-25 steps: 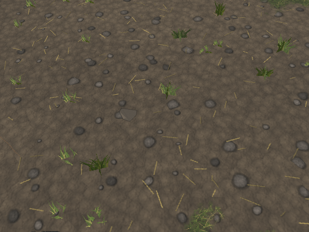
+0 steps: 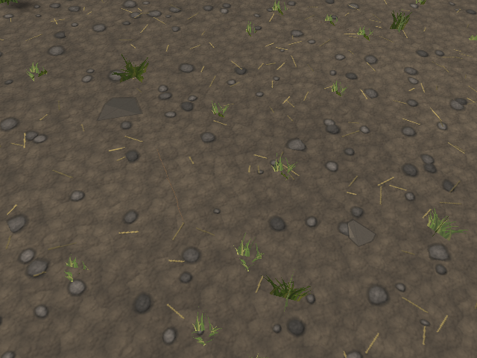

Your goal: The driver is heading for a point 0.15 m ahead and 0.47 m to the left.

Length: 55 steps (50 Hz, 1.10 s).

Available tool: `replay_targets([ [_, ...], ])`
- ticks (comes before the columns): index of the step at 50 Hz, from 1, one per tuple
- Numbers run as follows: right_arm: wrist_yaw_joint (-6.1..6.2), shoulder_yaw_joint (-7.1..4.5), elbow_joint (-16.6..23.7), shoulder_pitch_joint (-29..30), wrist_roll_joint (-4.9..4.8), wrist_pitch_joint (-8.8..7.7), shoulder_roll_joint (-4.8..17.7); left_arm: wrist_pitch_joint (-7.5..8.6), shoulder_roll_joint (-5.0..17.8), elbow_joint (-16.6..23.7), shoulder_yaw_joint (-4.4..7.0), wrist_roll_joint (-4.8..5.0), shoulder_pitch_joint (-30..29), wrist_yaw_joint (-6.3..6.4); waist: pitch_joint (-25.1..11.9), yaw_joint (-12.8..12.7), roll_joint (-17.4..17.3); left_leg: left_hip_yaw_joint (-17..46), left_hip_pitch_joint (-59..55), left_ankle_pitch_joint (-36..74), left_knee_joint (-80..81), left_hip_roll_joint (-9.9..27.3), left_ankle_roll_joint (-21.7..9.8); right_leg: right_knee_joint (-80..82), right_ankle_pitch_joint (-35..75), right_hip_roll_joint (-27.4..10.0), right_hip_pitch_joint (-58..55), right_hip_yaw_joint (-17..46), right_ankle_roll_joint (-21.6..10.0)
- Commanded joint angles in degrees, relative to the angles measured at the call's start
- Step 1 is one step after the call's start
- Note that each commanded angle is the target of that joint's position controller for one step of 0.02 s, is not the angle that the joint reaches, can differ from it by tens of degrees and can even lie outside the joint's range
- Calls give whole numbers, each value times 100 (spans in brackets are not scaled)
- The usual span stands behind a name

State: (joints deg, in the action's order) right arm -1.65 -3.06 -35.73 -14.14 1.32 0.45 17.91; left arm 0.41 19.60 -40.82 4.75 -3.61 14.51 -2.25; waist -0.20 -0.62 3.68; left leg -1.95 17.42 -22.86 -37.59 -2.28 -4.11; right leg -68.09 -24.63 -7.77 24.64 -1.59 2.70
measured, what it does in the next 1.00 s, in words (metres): walks ahead, turning left: right foot, then left foot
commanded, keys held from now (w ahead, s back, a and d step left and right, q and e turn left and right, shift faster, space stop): w+q+shift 0.64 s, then q+shift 0.36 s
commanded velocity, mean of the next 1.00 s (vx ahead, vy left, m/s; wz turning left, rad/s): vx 0.78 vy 0.00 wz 1.00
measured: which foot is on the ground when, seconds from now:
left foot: down 0.00-0.32, up 0.34-0.74, down 0.76-1.00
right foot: up 0.00-0.28, down 0.30-0.74, up 0.76-1.00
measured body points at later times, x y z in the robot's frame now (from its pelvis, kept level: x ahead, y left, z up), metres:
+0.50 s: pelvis +0.41 +0.06 +0.01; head +0.43 +0.07 +0.46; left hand +0.31 +0.36 -0.10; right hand +0.70 -0.10 -0.08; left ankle +0.34 +0.14 -0.62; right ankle +0.44 -0.06 -0.72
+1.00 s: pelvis +0.73 +0.31 +0.01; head +0.76 +0.37 +0.46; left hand +0.67 +0.66 -0.04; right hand +1.04 +0.23 -0.09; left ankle +0.72 +0.33 -0.72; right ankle +0.99 +0.30 -0.65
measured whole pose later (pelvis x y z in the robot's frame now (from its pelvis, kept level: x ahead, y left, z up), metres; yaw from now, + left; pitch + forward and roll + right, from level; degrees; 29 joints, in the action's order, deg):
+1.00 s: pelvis +0.73 +0.31 +0.01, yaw +59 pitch +2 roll +0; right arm 0.9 -4.8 -39.7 -14.3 -2.2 -0.7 17.9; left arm 5.8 17.1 -31.2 2.0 -1.4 -1.0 2.0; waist 6.3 3.2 0.9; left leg 9.5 15.0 -9.8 -25.5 -13.7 -9.5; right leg -53.8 -16.0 -3.2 39.9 11.3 5.6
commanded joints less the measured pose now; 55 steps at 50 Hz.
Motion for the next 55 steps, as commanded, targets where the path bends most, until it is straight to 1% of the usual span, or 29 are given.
replay_targets([
  [1,136,-243,93,-521,-15,-162,1049,221,641,715,-9,-60,-586,-61,361,200,-1062,2655,-1307,-818,2724,1143,-1107,191,683,-25,2156,238,70],
  [4,82,-194,-85,-605,-41,-350,947,43,557,775,-69,14,-982,-59,645,131,-820,2332,-837,27,3062,808,-1236,816,1237,149,1965,60,230],
  [8,89,-273,-320,-885,-69,-455,1067,98,253,1015,-233,166,-1857,-93,736,350,-773,2163,-864,1511,2934,606,-1150,2483,2046,488,1484,11,216],
  [10,130,-308,-449,-977,-133,-499,1164,127,257,1158,-258,212,-2133,-87,644,419,-866,2364,-956,2433,2952,830,-1070,3044,2382,578,894,42,64],
  [13,155,-368,-511,-637,-147,-516,1414,172,616,847,-118,245,-956,74,-40,-174,-845,2288,-1080,4985,1906,795,-667,3344,1842,965,-1114,-1,-205],
  [14,126,-403,-534,-447,-85,-503,1555,179,860,534,13,279,312,204,-722,-836,-658,2085,-747,5608,433,568,-515,3208,1353,1035,-2544,-122,-274],
  [15,103,-347,-511,-227,-22,-559,1336,181,1111,255,148,233,1674,368,-1358,-1508,-532,1923,237,4931,-1317,196,-403,3041,667,504,-4161,217,-331],
  [16,103,-85,-235,-458,-136,-614,229,255,1653,171,267,-45,2311,441,-2091,-1324,1406,1511,1692,561,-3684,-586,-340,4114,-2610,-1202,-5237,2726,-553],
  [17,72,32,-51,-650,-243,-601,235,263,1519,401,217,-40,1202,361,-2083,-573,2215,1396,2241,-239,-4383,-570,-403,5736,-3523,-1760,-4492,5421,-669],
  [18,85,-13,-247,-456,-106,-486,551,234,943,568,123,4,273,341,-1063,-317,1268,1112,2464,338,-4547,-82,-391,5637,-3434,-1653,-3561,4752,-828],
  [19,24,-33,-336,-316,16,-405,710,221,579,535,48,40,127,323,-664,-264,405,910,2344,670,-4280,245,-355,5434,-2559,-1500,-2929,3756,-925],
  [20,-58,-46,-373,-108,72,-333,689,232,418,389,7,37,202,324,-351,-240,42,823,2215,734,-4057,432,-302,5439,-1629,-1266,-2444,2944,-889],
  [23,-269,82,-83,392,105,-114,258,426,168,-120,-96,141,578,255,312,-58,182,773,2437,820,-3776,802,-174,5755,-177,-1117,-1792,1450,-770],
  [27,-373,172,308,1167,59,-31,163,629,131,-348,-125,197,537,176,664,166,-4,527,2832,1793,-3213,852,-149,6055,1656,-840,-1657,-310,-552],
  [31,-519,264,535,2035,64,-64,137,682,392,-565,-79,175,808,232,1079,80,-298,-470,2197,2367,-1277,574,-414,6385,3388,-488,-1788,-1503,-458],
  [32,-524,273,508,2100,57,-86,120,668,485,-618,-68,183,935,252,1031,74,-337,-731,1893,2380,-954,375,-530,6240,4643,-459,-2036,-1660,-429],
  [34,-420,225,278,1589,87,-147,209,555,795,-572,-15,250,1010,311,595,370,-121,-1079,1146,2147,-558,-182,-610,5109,7767,-527,-2645,-1695,-395],
  [36,-252,18,-323,-338,82,-228,550,367,1104,-432,64,311,680,348,-470,1276,67,-738,-975,2090,-154,-531,-809,2565,8404,-749,-2346,-1464,-423],
  [37,-77,-149,-713,-1285,80,-237,773,333,985,-368,53,326,578,292,-911,1508,-165,-302,-2330,2505,335,-491,-898,898,6562,-578,-1595,-1387,-290],
  [38,122,-339,-727,-898,-68,-156,1174,314,498,-270,-4,282,676,186,-560,928,-1257,800,-3124,3785,287,221,-922,-1007,57,477,65,-1287,-70],
  [39,41,-541,35,-438,-262,-212,2234,640,297,528,-146,304,984,336,-1900,357,-1731,4348,-5052,5109,727,1842,-2489,-3072,-1136,1278,1948,156,355],
  [40,43,-597,185,-455,-156,-221,1940,855,721,753,-123,468,324,374,-2891,774,-458,5083,-5074,3430,1543,2111,-2617,-2928,-601,1031,2136,1196,221],
  [41,-13,-557,253,-79,-181,-348,1661,897,740,859,-112,548,-10,422,-1980,460,255,4761,-4099,3064,1840,1815,-2374,-2187,-319,845,2150,1250,110],
  [42,-31,-476,267,325,-324,-445,1274,837,670,749,-91,464,-44,506,-1228,87,831,4229,-3057,3183,1912,1504,-2059,-1657,-177,581,1953,1186,144],
  [45,63,-362,310,745,-296,-462,829,563,697,706,16,278,39,483,-183,-363,431,2905,-682,4904,2024,843,-1694,-523,-31,341,983,1052,307],
  [47,214,-390,178,629,-367,-359,820,534,277,964,-80,178,-478,459,-54,-299,196,2280,171,5389,1775,210,-1367,759,371,537,641,723,336],
  [49,381,-466,114,492,-376,-141,914,509,28,1092,-163,191,-862,424,-390,-118,-95,2006,350,5529,1414,-246,-947,1946,1275,1021,253,472,336],
  [52,535,-495,2,178,-432,123,860,495,48,1234,-127,316,-1380,346,-728,192,-590,2201,535,4180,1071,-533,-194,3357,2600,1569,-619,386,278],
  [55,545,-436,90,265,-327,153,577,494,299,1290,-3,389,-1549,321,-512,144,-1060,2869,236,2790,571,-481,-18,4123,2896,1469,-850,850,202],
])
